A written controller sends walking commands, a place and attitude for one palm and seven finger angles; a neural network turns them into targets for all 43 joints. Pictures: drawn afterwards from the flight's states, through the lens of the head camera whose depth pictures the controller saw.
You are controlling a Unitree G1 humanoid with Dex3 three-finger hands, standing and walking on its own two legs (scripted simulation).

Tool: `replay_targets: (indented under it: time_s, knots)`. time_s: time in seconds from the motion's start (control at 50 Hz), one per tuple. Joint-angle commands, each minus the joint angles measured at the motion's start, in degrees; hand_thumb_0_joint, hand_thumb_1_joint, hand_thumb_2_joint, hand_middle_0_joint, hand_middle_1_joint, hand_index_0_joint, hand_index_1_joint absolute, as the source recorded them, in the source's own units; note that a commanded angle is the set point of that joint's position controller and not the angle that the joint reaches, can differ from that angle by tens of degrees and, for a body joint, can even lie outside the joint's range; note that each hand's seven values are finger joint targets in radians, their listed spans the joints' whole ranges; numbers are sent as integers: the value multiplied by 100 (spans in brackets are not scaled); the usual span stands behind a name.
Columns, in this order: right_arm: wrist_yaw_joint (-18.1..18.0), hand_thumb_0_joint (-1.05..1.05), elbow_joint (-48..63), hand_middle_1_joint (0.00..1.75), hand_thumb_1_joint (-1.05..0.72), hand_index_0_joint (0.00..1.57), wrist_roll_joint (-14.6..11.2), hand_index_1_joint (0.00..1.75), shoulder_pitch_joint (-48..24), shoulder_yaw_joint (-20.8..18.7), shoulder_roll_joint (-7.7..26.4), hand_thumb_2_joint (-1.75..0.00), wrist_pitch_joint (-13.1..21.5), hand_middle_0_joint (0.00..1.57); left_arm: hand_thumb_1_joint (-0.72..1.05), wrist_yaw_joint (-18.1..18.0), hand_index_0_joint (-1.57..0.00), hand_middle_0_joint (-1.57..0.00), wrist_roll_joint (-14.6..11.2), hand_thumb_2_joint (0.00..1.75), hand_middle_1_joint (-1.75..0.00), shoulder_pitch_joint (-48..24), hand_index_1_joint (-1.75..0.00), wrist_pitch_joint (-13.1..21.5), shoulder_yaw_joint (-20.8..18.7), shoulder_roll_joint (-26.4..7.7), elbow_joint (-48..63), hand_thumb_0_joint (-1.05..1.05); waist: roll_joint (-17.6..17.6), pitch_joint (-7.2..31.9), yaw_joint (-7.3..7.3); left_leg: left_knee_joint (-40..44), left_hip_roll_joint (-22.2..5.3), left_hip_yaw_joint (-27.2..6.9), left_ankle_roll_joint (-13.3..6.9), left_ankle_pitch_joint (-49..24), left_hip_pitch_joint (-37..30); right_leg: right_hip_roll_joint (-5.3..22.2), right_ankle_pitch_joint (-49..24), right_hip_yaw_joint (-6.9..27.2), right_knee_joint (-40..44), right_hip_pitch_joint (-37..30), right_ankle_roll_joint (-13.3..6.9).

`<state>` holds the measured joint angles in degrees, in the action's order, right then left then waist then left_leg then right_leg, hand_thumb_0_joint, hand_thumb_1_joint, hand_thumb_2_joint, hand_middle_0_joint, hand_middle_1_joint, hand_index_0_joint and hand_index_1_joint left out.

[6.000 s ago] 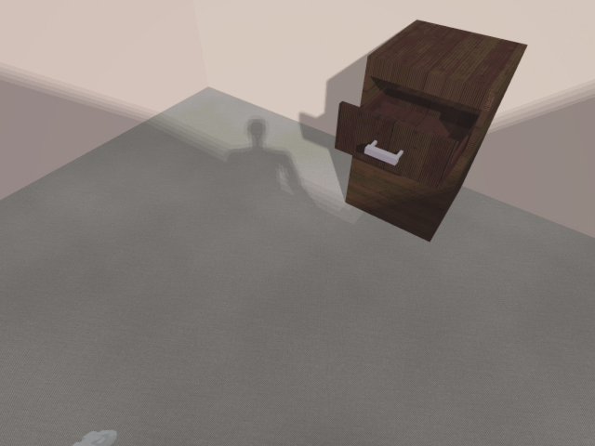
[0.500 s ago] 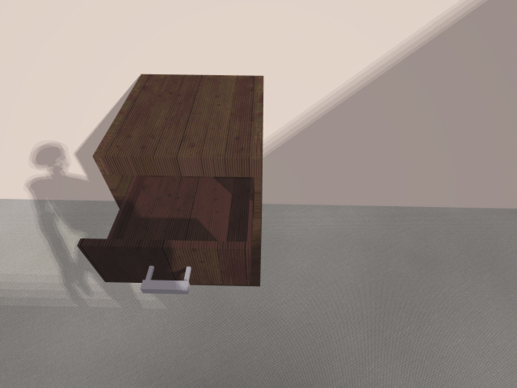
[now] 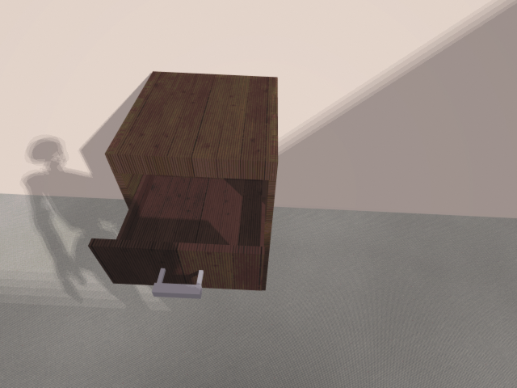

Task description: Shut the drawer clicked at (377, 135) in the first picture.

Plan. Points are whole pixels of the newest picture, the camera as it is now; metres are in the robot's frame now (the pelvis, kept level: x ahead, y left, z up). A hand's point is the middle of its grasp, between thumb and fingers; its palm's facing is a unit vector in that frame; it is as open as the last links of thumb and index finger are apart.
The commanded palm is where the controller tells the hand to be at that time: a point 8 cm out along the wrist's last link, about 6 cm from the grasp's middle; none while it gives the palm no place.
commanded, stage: look again from close up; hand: left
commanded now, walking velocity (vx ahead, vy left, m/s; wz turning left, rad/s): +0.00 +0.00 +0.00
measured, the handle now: (179, 282) +0.38 +0.20 -0.21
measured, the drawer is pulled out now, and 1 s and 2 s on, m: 0.23 0.23 0.23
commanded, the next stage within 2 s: raise the hand and make a fist in 0.24 s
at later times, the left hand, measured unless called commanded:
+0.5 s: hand out of the picture +0.13 +0.20 -0.06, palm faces +0.20 -0.97 -0.14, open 7.2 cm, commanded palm +0.10 +0.25 -0.07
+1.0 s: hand (151, 382) +0.15 +0.18 -0.08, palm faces -0.01 -1.00 -0.05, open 4.7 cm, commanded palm +0.14 +0.24 -0.08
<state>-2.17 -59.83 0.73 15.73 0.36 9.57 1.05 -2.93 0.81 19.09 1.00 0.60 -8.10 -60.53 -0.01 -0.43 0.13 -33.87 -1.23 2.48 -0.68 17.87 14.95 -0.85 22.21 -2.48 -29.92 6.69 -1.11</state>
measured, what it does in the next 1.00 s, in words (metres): lowers itself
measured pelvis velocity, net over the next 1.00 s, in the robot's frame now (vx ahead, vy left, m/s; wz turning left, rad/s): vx -0.07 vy -0.02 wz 0.02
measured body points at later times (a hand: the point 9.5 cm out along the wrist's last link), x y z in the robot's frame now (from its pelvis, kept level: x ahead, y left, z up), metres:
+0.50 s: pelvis -0.02 +0.02 -0.01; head -0.01 +0.02 +0.44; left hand +0.12 +0.25 -0.05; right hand +0.06 -0.22 -0.13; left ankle +0.00 +0.11 -0.73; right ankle -0.06 -0.10 -0.73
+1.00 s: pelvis -0.07 -0.02 -0.12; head +0.01 -0.01 +0.32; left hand +0.15 +0.23 -0.08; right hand +0.14 -0.24 -0.20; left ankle +0.00 +0.11 -0.73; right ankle -0.06 -0.10 -0.73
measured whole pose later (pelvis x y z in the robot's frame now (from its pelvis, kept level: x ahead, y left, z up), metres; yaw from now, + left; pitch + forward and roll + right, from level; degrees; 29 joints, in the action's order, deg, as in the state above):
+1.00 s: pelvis -0.07 -0.02 -0.12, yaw +1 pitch +18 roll -3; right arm -4.1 -33.1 -1.1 9.2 1.3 12.0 12.4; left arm 19.3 -16.7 16.4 27.5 -10.0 -14.8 -6.7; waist 1.8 9.5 -1.4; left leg -77.2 -2.9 -4.3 1.1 28.2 67.3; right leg -2.4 36.0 -8.9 -76.2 58.6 -4.8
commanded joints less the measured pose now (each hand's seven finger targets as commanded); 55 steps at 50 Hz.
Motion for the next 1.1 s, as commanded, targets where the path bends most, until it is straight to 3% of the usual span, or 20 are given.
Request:
replay_targets:
  time_s: [0.0, 0.14, 0.3, 0.32, 0.34, 0.36, 0.38, 0.4, 0.42, 0.44, 0.5, 0.54, 0.58, 0.68, 0.72, 0.78, 0.88, 0.98, 1.02, 1.08]
  knots:
    - [23, 0, 252, 30, -90, 20, 6, 30, 280, -59, 521, -90, 40, 20, 90, -15, -20, -20, 26, 90, -30, 445, -30, -15, -76, -521, 279, 0, 227, -503, -31, 800, -530, -684, -291, -1744, -78, 440, -1089, 461, 576, 530, -186]
    - [67, 0, 275, 30, -90, 20, 4, 30, 193, -52, 710, -90, 52, 20, 90, 42, -20, -20, 30, 90, -30, 346, -30, -57, -67, -662, 378, 0, 93, -354, -60, 1292, -537, -810, -326, -1028, -198, 476, -667, 365, 666, 474, -77]
    - [70, 0, 109, 30, -90, 20, -19, 30, 241, -33, 707, -90, 89, 20, 90, 48, -20, -20, 15, 90, -30, 439, -30, -28, -45, -698, 263, 0, 53, -239, -81, 1327, -511, -731, -327, -1573, -524, 583, -962, 360, 794, 407, -34]
    - [106, 0, 430, 30, -90, 20, -59, 30, -125, -58, 881, -90, 88, 20, 90, -143, -20, -20, 98, 90, -30, 434, -30, 103, -30, -735, 133, 0, 102, -710, -94, 366, -558, -589, -119, -2366, -95, 742, -1761, 608, 986, 860, 12]
    - [-92, 0, 2323, 30, -90, 20, -358, 30, 47, -351, 1624, -90, 870, 20, 90, -123, -22, -22, -1002, 90, -32, -3578, -32, 1170, -923, -2047, 8989, 0, 921, 2212, 627, 763, -13, -526, -9, -2932, -1989, 197, -2534, -122, 269, 872, -96]
    - [-275, 0, 1944, 30, -90, 20, -279, 30, -342, -97, 1111, -90, 1436, 20, 90, -267, -24, -24, -618, 90, -34, -925, -34, 940, -750, -1570, 7483, 0, 1492, 2380, -25, 850, -427, -656, 35, -3643, -2630, 70, -1384, -163, -478, 1185, -111]
    - [-182, 0, 1825, 30, -90, 20, -350, 30, -262, -192, 952, -90, 1670, 20, 90, -395, -26, -26, -742, 90, -37, 588, -37, 274, 0, -461, 6571, 0, 1375, 1731, 259, 1043, -286, -742, 192, -3234, -1894, -11, -443, -288, -877, 1824, -3]
    - [-170, 0, 1686, 30, -90, 20, -321, 30, -127, -235, 950, -90, 1702, 20, 90, -295, -28, -28, -923, 90, -39, 493, -39, 233, 233, 132, 6224, 0, 673, 769, 316, 907, -218, -715, 113, -2603, -1089, 62, -255, -286, -864, 2071, 40]
    - [-149, 0, 1939, 30, -90, 20, -242, 30, -290, -353, 1125, -90, 1703, 20, 90, -212, -30, -30, -965, 90, -41, -5, -41, 497, -123, -214, 6179, 0, 44, 116, 376, 580, -146, -790, 61, -1406, -213, 60, -138, -397, -553, 2329, 42]
    - [-131, 0, 2076, 30, -90, 20, -169, 30, -365, -401, 1277, -90, 1682, 20, 90, -59, -32, -32, -940, 90, -43, -41, -43, 833, -423, -455, 5793, 0, -490, 54, 440, 140, -16, -725, 9, -469, 500, 52, -218, -453, -380, 2627, 36]
    - [-39, 0, 2541, 30, -90, 20, -21, 30, -609, -491, 1189, -90, 1663, 20, 90, 716, -38, -38, -1090, 90, -50, 701, -50, 2207, -923, -346, 4689, 0, -1219, 839, 40, -1204, 79, -532, 42, -397, 1771, -25, -98, -496, -1568, 3559, -36]
    - [96, 0, 2914, 30, -90, 20, 4, 30, -880, -569, 1134, -90, 1707, 20, 90, 1422, -42, -42, -1292, 90, -54, 939, -54, 3125, -845, -158, 4669, 0, -911, 1330, -278, -1909, 115, -397, 88, -276, 2582, -27, 18, -315, -2347, 4029, -88]
    - [262, 0, 3170, 30, -90, 20, -70, 30, -925, -635, 1099, -90, 1710, 20, 90, 2035, -46, -46, -1358, 90, -58, 976, -58, 3793, -1259, -642, 4585, 0, 0, 1617, -414, -2416, 129, -384, 116, -282, 3001, -4, -13, -99, -2857, 4327, -186]
    - [100, 0, 4038, 30, -90, 20, -297, 30, -1127, -577, 1119, -90, 1381, 20, 90, 2147, -56, -56, -1802, 90, -69, 238, -69, 3002, -1581, -1165, 5986, 0, -38, 2128, -324, -2768, 194, -209, -54, 756, 3630, 32, 1165, 545, -2527, 4140, -31]
    - [-39, 0, 4054, 30, -90, 20, -272, 30, -902, -528, 1033, -90, 1359, 20, 90, 1892, -60, -60, -1787, 90, -73, -464, -73, 3005, -1527, -1270, 6956, 0, 364, 2112, -100, -3005, 116, -241, -134, 738, 3599, 44, 1327, 738, -2416, 4247, -21]
    - [-190, 0, 3828, 30, -90, 20, -173, 30, -648, -460, 957, -90, 1374, 20, 90, 1635, -66, -66, -1666, 90, -80, -946, -80, 3316, -1379, -1312, 7694, 0, 283, 2238, 202, -3369, 8, -332, -190, 403, 3676, -30, 811, 750, -2591, 4412, 0]
    - [-289, 0, 3417, 30, -90, 20, -187, 30, -664, -357, 1055, -90, 1449, 20, 90, 2109, -76, -76, -1716, 90, -91, -864, -91, 3213, -1196, -1241, 6436, 0, 78, 1780, 392, -3778, -44, -440, -184, 624, 4336, -29, 1088, 846, -2619, 4801, 34]
    - [-321, 0, 3448, 30, -90, 20, -252, 30, -751, -362, 1079, -90, 1383, 20, 90, 2307, -86, -86, -1934, 90, -101, -569, -101, 2509, -1761, -1545, 6081, 0, -29, 2527, 21, -3699, -22, -448, -189, 310, 4297, 89, 633, 958, -2624, 4075, 124]
    - [-269, 0, 3500, 30, -90, 20, -242, 30, -774, -385, 1012, -90, 1360, 20, 90, 2196, -90, -90, -1967, 90, -106, -461, -106, 2466, -1797, -1458, 6527, 0, 218, 2917, -108, -3574, -19, -438, -175, -33, 4081, 152, -42, 887, -2773, 3804, 157]
    - [-205, 0, 3369, 30, -90, 20, -221, 30, -813, -453, 910, -90, 1282, 20, 90, 1921, -96, -96, -1893, 90, -112, -92, -112, 2510, -1923, -1383, 6379, 0, -132, 2879, -135, -3502, -39, -472, -150, -291, 4067, 144, -704, 737, -2947, 3742, 218]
